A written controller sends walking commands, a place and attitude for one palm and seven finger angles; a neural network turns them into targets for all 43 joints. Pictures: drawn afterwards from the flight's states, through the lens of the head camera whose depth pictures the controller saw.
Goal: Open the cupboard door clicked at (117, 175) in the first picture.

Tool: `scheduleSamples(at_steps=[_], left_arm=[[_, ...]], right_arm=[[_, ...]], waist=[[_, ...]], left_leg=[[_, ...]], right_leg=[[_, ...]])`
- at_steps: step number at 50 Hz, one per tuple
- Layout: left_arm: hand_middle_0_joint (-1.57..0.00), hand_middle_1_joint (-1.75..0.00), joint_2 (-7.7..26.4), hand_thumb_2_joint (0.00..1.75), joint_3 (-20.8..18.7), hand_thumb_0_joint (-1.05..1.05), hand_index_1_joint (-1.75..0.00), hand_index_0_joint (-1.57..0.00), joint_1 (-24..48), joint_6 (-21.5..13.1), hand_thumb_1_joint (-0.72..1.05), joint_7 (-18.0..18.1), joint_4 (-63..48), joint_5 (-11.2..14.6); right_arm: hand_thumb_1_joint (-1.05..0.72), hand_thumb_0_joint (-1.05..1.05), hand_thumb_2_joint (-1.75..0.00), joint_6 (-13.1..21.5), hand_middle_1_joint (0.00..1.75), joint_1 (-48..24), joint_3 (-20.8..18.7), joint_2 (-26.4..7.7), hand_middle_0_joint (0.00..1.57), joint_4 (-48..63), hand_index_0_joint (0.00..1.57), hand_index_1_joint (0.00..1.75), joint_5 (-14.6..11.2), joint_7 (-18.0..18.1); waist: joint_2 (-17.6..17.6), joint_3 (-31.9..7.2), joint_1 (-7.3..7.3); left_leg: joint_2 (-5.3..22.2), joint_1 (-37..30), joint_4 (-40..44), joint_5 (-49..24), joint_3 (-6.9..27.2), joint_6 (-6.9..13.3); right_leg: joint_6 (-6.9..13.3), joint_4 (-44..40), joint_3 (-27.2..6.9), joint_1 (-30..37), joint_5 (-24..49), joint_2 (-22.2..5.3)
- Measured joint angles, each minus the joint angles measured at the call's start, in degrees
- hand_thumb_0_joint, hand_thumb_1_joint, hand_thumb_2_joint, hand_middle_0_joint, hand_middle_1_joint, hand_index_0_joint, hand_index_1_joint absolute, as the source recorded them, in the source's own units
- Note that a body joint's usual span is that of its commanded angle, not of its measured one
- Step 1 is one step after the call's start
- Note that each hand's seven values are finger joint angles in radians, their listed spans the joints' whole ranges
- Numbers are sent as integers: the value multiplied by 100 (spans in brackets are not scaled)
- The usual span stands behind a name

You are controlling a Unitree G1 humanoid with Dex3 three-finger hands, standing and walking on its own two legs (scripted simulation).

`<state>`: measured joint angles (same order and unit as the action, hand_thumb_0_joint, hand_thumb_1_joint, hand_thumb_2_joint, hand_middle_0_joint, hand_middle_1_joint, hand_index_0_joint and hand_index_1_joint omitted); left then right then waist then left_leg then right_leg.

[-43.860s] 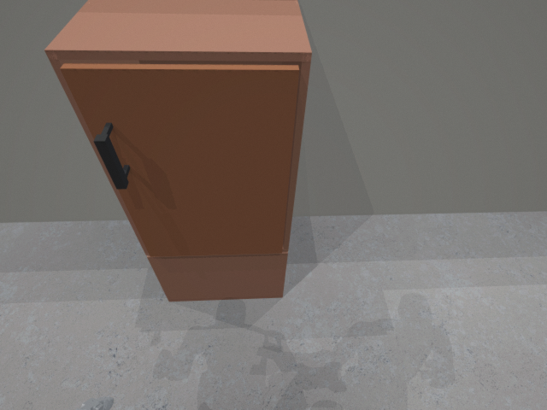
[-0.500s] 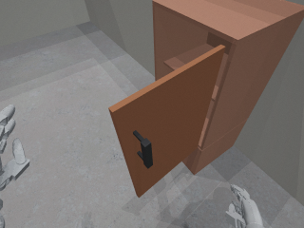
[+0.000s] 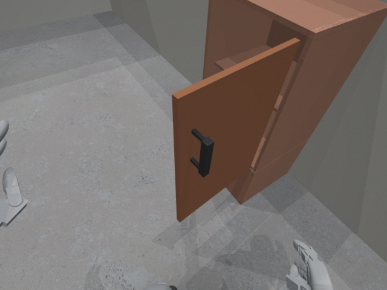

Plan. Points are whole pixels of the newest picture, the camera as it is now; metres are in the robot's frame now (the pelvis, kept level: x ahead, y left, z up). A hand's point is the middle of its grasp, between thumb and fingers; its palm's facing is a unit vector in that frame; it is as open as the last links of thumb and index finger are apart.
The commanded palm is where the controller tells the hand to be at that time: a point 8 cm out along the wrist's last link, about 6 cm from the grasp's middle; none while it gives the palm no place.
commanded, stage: step back with the hand held close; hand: left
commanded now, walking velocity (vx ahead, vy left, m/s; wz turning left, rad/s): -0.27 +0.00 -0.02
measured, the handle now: (200, 153) +0.42 +0.01 +0.03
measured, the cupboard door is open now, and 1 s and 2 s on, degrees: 95 95 95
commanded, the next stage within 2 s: stop stepping back and stand still in 0.30 s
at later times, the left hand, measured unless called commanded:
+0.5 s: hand out of the picture +0.10 +0.27 +0.17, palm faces +0.36 -0.83 -0.42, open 7.4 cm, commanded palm +0.03 +0.31 +0.19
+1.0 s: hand out of the picture +0.02 +0.23 +0.16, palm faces +0.33 -0.84 -0.44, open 7.4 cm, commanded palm -0.06 +0.28 +0.19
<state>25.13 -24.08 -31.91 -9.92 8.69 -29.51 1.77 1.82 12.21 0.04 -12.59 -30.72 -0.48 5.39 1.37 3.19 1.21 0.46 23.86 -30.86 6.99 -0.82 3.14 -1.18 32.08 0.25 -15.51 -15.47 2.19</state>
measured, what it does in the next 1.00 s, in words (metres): walks backwards: left foot, then right foot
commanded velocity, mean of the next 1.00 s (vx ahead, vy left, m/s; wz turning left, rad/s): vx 0.00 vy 0.01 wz -0.04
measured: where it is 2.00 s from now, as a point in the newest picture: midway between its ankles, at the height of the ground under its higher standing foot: outside the picture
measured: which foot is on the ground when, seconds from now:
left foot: down 0.00-0.14, up 0.16-0.24, down 0.26-0.64, up 0.66-0.76, down 0.78-1.00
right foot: down 0.00-0.28, up 0.30-0.62, down 0.64-0.84, up 0.86-0.98, down 1.00-1.00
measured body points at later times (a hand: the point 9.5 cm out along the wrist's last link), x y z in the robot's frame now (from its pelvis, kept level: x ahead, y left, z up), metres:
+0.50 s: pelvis -0.12 +0.02 +0.01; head -0.09 +0.06 +0.45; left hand +0.08 +0.31 +0.19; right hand +0.06 -0.21 -0.05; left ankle +0.01 +0.09 -0.73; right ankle -0.21 -0.12 -0.67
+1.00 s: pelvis -0.22 -0.01 -0.01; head -0.24 -0.01 +0.44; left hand +0.00 +0.27 +0.19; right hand -0.11 -0.26 -0.09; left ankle -0.09 +0.09 -0.73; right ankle -0.23 -0.08 -0.73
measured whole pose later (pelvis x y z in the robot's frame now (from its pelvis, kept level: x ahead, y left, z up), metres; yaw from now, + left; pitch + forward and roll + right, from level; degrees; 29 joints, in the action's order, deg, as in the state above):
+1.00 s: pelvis -0.22 -0.01 -0.01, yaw -5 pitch -3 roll +2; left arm 24.2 -22.9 -27.7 -7.9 9.3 -23.7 2.9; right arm 6.9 14.7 0.7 -10.5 -36.8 0.2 3.9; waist -2.0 0.6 4.2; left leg -1.3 21.7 -30.9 9.3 -4.3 1.8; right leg 2.0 40.3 2.9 -14.6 -28.5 1.2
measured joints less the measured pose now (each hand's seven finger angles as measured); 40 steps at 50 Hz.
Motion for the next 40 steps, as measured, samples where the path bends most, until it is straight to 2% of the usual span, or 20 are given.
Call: scheduleSamples(at_steps=[2,4,6,8,10,12,13,15,16,18,20,23,26,28,30,32,35,38,39,40], left_arm=[[-21,-30,38,90,-78,1,-31,-21,33,-49,89,3,-65,-14],[-21,-30,-52,90,-135,1,-31,-21,61,-122,89,13,-124,1],[-21,-30,-123,90,-150,1,-31,-21,-28,-178,89,40,-206,69],[-21,-30,-154,90,-104,1,-31,-21,-167,-202,89,66,-304,106],[-21,-30,-189,90,-9,1,-31,-21,-247,-213,89,100,-335,74],[-21,-30,-210,90,75,1,-31,-21,-182,-184,89,113,-276,43],[-21,-30,-207,90,101,1,-31,-21,-75,-157,89,117,-236,38],[-21,-30,-155,90,95,1,-31,-21,358,-123,89,128,-49,24],[-21,-30,-117,90,52,1,-31,-21,546,-132,89,131,64,28],[-21,-30,-58,90,-52,1,-31,-21,718,-130,89,115,245,47],[-21,-30,-23,90,-110,1,-31,-21,667,-80,89,96,241,82],[-20,-30,-6,90,-99,1,-31,-21,358,-29,89,77,-122,124],[-20,-30,24,90,-20,1,-31,-21,-21,-18,89,63,-558,170],[-21,-30,108,90,4,1,-31,-21,-162,-12,89,62,-719,195],[-21,-30,265,90,-90,1,-31,-21,-265,-21,89,77,-790,235],[-21,-30,454,90,-353,1,-31,-21,-436,-68,89,103,-877,279],[-21,-30,353,90,-270,1,-31,-21,-492,-86,89,65,-700,298],[-21,-30,326,90,-264,1,-31,-22,-493,-77,89,68,-409,273],[-21,-30,277,90,-275,1,-31,-22,-419,-81,89,82,-268,257],[-21,-30,204,90,-271,1,-31,-22,-264,-84,89,98,-83,239]], right_arm=[[-90,1,-89,82,30,83,6,44,20,-47,20,30,14,-20],[-90,1,-89,150,30,25,-2,26,20,-136,20,30,33,-51],[-90,1,-89,203,30,-58,-12,27,20,-239,20,30,39,-98],[-90,1,-89,244,30,-91,-20,45,20,-362,20,30,29,-140],[-90,1,-89,236,30,-69,-33,68,20,-506,20,30,46,-147],[-90,1,-89,197,30,-8,-32,85,20,-598,20,30,60,-122],[-90,1,-89,190,30,15,-22,65,20,-597,20,30,59,-93],[-90,1,-89,191,30,-120,-20,81,20,-618,20,30,55,-16],[-90,1,-89,209,30,-218,-15,107,20,-605,20,30,55,-9],[-90,1,-89,282,30,-372,-7,167,20,-543,20,30,116,-45],[-90,1,-89,371,30,-432,-14,232,20,-459,20,30,167,-121],[-90,1,-89,469,30,-416,2,308,20,-365,20,30,140,-251],[-90,1,-89,532,30,-288,34,360,20,-307,20,30,129,-298],[-90,1,-89,556,30,-177,52,387,20,-290,20,30,139,-283],[-90,1,-89,540,30,-107,78,408,20,-252,20,30,133,-258],[-90,1,-89,490,30,-142,131,371,20,-165,20,30,135,-254],[-90,1,-89,327,30,-151,90,137,20,-509,20,30,144,-235],[-90,1,-89,238,30,284,60,100,20,-781,20,30,18,-224],[-90,1,-89,236,30,419,59,72,20,-817,20,30,-7,-198],[-90,1,-89,251,30,504,45,36,20,-843,20,30,-24,-159]], waist=[[-53,-52,-9],[53,14,-75],[141,94,-138],[134,79,-238],[63,-48,-325],[-20,-262,-332],[-12,-356,-304],[-130,-256,-254],[-190,-154,-259],[-200,-44,-206],[-146,-31,-121],[-184,-89,-124],[-263,-241,-65],[-309,-349,11],[-413,-418,68],[-634,-441,-30],[-162,-331,-118],[-227,-660,-227],[-263,-772,-226],[-293,-844,-179]], left_leg=[[-50,193,-54,-46,-13,2],[-2,338,-102,-23,1,-13],[23,393,-102,86,28,-87],[-5,479,-380,600,36,-247],[-78,399,-915,937,31,-345],[-113,56,-894,991,4,-380],[-84,-157,-582,825,29,-344],[-179,-143,-363,448,-6,-17],[-190,-135,-306,360,-57,67],[-123,-84,-146,195,-110,126],[-7,2,51,-10,-94,127],[159,121,360,-318,-175,97],[218,236,700,-604,-205,31],[166,320,946,-698,-153,-72],[42,461,1081,-596,-155,-261],[-104,833,723,-226,-390,-410],[52,987,-377,303,-191,-408],[-24,445,-808,394,-282,-324],[-54,153,-672,385,-322,-263],[-135,-45,-499,594,-328,-116]], right_leg=[[84,91,-51,118,-277,61],[159,68,-13,41,-264,108],[158,0,27,4,-70,124],[145,-47,-19,-23,34,108],[113,-70,-120,-39,93,64],[55,-107,-176,-92,147,14],[21,-96,-156,-163,168,21],[-25,41,-184,-315,138,-48],[-6,256,-262,-409,-106,-21],[19,1078,-356,-648,-723,146],[40,1815,-353,-754,-991,305],[33,2171,-259,-572,-1094,289],[90,1569,-79,10,-1345,165],[173,731,90,545,-1543,150],[298,-297,264,1085,-1496,141],[528,-1074,156,1363,-1125,-26],[464,-812,104,1387,-953,212],[380,-619,-56,1553,-1107,112],[363,-462,-90,1555,-1212,68],[339,-196,-81,1492,-1355,9]])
